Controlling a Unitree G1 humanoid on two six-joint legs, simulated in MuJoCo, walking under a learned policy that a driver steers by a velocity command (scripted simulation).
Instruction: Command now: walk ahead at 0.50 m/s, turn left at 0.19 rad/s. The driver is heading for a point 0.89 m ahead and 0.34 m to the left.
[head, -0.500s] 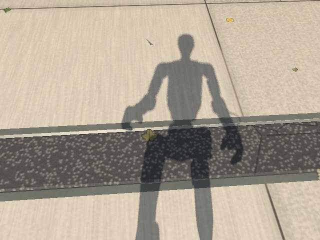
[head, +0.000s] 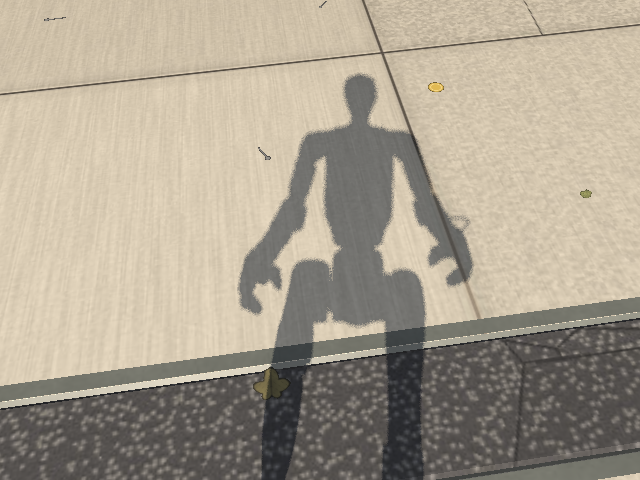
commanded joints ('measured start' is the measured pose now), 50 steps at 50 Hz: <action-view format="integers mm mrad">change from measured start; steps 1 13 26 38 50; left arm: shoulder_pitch -27 85 -238 51 -62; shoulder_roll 162 108 85 200 179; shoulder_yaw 41 17 -3 61 51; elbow -43 -45 -123 -72 7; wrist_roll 1 9 5 -13 -4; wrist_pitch -24 10 -27 -41 -31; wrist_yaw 11 41 17 8 20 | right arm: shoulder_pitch -65 287 126 230 -4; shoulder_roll -41 -287 -154 -132 -34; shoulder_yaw -5 -99 -56 -33 -23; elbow -63 -85 -121 -143 -212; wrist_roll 8 -1 8 28 8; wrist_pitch -12 -1 13 20 45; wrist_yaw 12 29 -23 -26 10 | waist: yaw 17 -123 -76 51 9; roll -95 132 26 -239 -120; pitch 22 -332 -40 -202 7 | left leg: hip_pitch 73 1007 404 -102 -5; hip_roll -25 98 -70 -147 -28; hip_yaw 10 -421 -187 -135 -24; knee -155 -353 -634 423 12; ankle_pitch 177 -90 38 -489 -38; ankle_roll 11 385 267 47 15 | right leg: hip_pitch -59 -404 -429 313 12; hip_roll -255 -118 -127 -493 -342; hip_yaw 38 -99 63 755 29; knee -132 975 426 26 -99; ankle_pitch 266 239 209 -428 240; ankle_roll -110 92 170 -142 -89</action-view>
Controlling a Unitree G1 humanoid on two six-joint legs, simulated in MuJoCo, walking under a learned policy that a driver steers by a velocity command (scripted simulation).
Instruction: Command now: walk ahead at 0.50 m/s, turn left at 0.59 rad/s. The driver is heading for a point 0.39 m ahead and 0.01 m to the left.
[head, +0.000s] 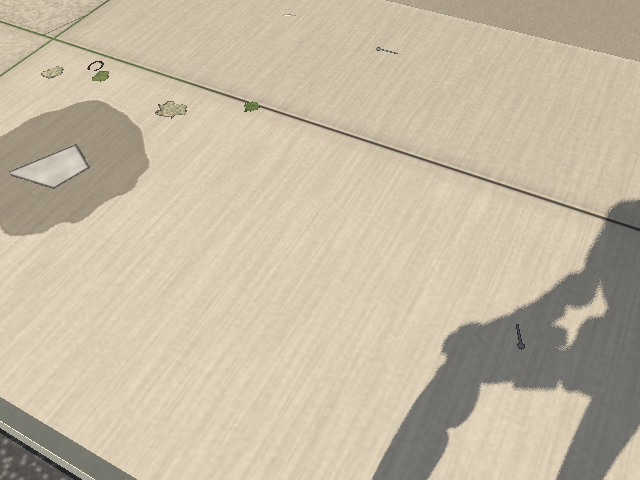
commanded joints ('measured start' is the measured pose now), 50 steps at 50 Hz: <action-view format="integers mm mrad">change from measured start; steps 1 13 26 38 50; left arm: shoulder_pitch -76 -4 -191 -209 -284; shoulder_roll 168 117 83 54 69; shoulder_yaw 38 -1 -13 -23 -8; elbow -60 -104 -93 -74 -21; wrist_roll -5 -3 -2 6 -6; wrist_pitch -11 -21 19 51 58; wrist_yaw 6 -2 -2 -11 -5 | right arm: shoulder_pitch -70 249 33 151 119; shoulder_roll -15 -256 -107 -39 -31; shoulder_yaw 4 -82 -18 14 11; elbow -79 -73 22 132 225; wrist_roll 0 5 -22 -27 -31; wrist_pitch -18 -21 -30 17 33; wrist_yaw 17 14 -25 -37 -47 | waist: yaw -10 -170 -82 -106 -75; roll -119 163 23 -207 -54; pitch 21 -433 -116 -206 -102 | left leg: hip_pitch -18 1132 485 384 467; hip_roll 19 258 37 -70 -57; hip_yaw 11 -799 -39 -33 -39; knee -150 -655 -678 -372 -551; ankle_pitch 149 -206 631 -272 42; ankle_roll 3 457 230 -3 40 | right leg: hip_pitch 24 -657 -369 15 -39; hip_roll -256 22 -73 -285 -95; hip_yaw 93 178 140 451 217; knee -136 1102 428 133 208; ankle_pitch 283 -377 248 514 382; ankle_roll -143 46 88 -209 -86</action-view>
